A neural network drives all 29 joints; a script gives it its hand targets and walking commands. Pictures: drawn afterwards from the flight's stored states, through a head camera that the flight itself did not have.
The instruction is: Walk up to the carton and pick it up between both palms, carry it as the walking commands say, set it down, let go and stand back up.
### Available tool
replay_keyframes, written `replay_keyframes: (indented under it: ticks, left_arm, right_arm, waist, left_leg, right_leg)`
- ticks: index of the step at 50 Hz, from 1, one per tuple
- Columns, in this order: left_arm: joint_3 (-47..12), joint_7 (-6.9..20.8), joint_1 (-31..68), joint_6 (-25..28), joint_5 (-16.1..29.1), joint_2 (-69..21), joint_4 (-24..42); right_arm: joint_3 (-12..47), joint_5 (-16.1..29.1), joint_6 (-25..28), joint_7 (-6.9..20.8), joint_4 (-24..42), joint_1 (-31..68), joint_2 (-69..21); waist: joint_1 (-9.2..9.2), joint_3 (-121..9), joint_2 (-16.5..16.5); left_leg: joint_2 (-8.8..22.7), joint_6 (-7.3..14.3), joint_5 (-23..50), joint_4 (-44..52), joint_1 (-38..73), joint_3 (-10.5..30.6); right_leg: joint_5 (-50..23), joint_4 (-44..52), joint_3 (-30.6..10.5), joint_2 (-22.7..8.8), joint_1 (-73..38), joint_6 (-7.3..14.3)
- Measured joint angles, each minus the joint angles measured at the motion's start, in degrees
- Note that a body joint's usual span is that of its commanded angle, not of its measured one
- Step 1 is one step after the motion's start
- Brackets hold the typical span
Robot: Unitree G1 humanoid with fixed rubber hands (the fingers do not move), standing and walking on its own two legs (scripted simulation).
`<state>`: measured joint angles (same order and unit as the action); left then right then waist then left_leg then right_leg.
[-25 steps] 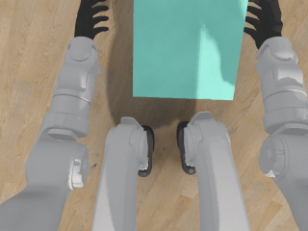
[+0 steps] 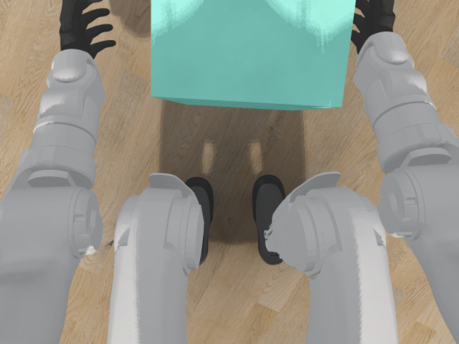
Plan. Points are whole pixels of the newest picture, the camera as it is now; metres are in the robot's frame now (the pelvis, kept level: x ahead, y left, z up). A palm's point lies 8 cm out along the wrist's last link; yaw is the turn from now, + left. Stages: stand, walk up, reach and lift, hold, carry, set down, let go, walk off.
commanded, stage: reach and lift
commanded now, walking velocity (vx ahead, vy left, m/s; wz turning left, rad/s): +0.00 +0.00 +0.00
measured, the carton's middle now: (246, 34) +0.53 -0.02 -0.23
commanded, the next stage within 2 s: none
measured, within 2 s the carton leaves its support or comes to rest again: leaves its support in 0.86 s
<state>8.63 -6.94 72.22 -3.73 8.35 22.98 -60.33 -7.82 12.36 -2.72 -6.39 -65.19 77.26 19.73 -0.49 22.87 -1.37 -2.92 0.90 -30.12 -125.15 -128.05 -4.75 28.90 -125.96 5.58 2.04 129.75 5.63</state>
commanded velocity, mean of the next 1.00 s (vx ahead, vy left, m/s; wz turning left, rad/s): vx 0.00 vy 0.00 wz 0.00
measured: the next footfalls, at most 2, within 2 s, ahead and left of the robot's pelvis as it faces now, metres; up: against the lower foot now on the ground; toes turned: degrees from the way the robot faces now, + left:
none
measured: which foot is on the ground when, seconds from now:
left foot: down 0.00-1.00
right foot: down 0.00-1.00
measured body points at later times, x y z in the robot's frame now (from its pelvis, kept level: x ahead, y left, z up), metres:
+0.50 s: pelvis +0.04 +0.00 +0.02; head +0.38 -0.02 +0.31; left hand +0.55 +0.16 -0.16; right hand +0.54 -0.20 -0.15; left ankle +0.13 +0.10 -0.33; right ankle +0.13 -0.08 -0.33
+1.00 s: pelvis +0.02 +0.02 +0.01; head +0.38 +0.00 +0.28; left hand +0.57 +0.12 -0.17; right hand +0.55 -0.19 -0.16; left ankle +0.13 +0.10 -0.33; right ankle +0.13 -0.08 -0.33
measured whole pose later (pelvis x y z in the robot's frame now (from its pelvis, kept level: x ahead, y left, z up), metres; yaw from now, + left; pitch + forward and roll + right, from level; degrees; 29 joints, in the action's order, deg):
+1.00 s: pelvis +0.02 +0.02 +0.01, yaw -2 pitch +36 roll +0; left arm 1.8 -9.6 82.4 -4.5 10.2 14.7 -67.8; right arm -8.4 10.7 -2.4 -8.9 -68.8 81.9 17.1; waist -2.2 18.7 1.0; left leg -4.3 3.1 -33.1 -124.5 -127.6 -4.7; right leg 32.5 -124.3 3.8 3.3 128.0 2.8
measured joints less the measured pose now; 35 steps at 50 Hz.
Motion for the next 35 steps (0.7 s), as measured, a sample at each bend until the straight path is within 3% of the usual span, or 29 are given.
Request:
replay_keyframes:
  ticks: [4,7,11,15,17,20,24,28,30,35]
  left_arm:
    - [-7.36,1.02,4.33,-2.15,9.48,4.83,3.72]
    - [-12.96,2.91,9.89,-3.55,13.04,3.09,2.62]
    - [-8.46,1.39,15.69,-2.95,8.55,-3.87,-4.25]
    - [1.83,0.70,13.60,-0.01,-1.34,-8.76,-10.57]
    - [4.78,0.31,9.65,1.51,-4.14,-8.94,-11.47]
    - [4.29,0.10,2.66,2.82,-4.04,-7.19,-8.76]
    - [0.17,0.68,-1.44,3.41,-1.08,-5.65,-6.20]
    - [-4.91,1.14,-0.76,3.05,2.04,-6.38,-4.47]
    - [-6.41,1.61,0.26,2.78,2.95,-6.86,-3.03]
    - [-6.78,-0.96,4.97,2.16,1.66,-7.82,-2.76]
  right_arm:
    - [-1.02,1.45,-0.57,-3.52,5.99,2.18,4.12]
    - [2.71,4.01,-2.13,-2.90,4.71,4.39,3.70]
    - [4.75,2.90,-2.63,-0.87,-0.55,5.67,-0.93]
    - [0.49,-1.20,-0.73,-1.44,-0.12,-0.17,-1.04]
    - [0.48,-1.38,0.55,-1.18,1.81,-3.54,-1.01]
    - [2.84,0.42,1.45,-0.59,4.20,-6.36,-2.42]
    - [2.86,0.47,2.02,-1.05,1.44,-5.19,-4.02]
    - [0.89,-0.23,2.68,-1.86,-0.26,-2.88,-5.47]
    - [0.28,0.10,3.11,-2.36,0.21,-2.27,-5.63]
    - [1.70,1.08,2.66,-2.17,-0.43,-1.47,-3.71]
  waist:
    - [-1.17,7.80,2.22]
    - [-2.45,7.10,3.11]
    - [-3.49,2.62,2.94]
    - [-1.78,-4.61,3.21]
    - [-0.86,-8.19,2.87]
    - [-0.30,-11.48,1.33]
    - [-0.69,-12.15,0.51]
    - [-2.11,-10.39,0.67]
    - [-2.54,-9.18,0.97]
    - [-1.87,-5.19,1.75]
  left_leg:
    - [-0.60,0.34,0.68,0.09,3.68,0.57]
    - [-0.28,0.93,0.28,0.13,3.73,0.94]
    - [0.74,1.82,-2.08,-0.33,3.45,0.53]
    - [1.55,2.22,-5.63,-1.26,2.36,0.41]
    - [1.72,2.16,-7.06,-1.42,1.81,0.41]
    - [1.11,1.28,-8.36,-1.12,1.68,0.75]
    - [-0.12,0.37,-7.42,-0.19,0.91,1.35]
    - [-0.97,0.15,-4.75,0.56,-0.76,1.39]
    - [-0.98,0.46,-3.46,0.61,-1.57,1.32]
    - [-0.98,1.43,-0.95,0.07,-1.61,0.95]
  right_leg:
    - [0.10,0.31,0.69,-1.01,-4.67,1.07]
    - [0.38,0.94,1.00,-0.79,-5.12,0.66]
    - [2.01,0.89,0.53,0.53,-4.35,-0.31]
    - [4.60,0.31,0.37,1.74,-2.67,-1.05]
    - [5.36,0.11,0.17,2.31,-1.61,-1.60]
    - [4.95,-0.06,-0.40,3.09,-0.33,-2.50]
    - [5.24,0.68,-0.42,2.60,-0.29,-2.16]
    - [4.39,1.51,-0.42,1.69,0.32,-0.73]
    - [3.15,1.76,-0.49,1.56,0.87,-1.09]
    - [1.06,1.54,-0.66,1.23,0.33,-2.18]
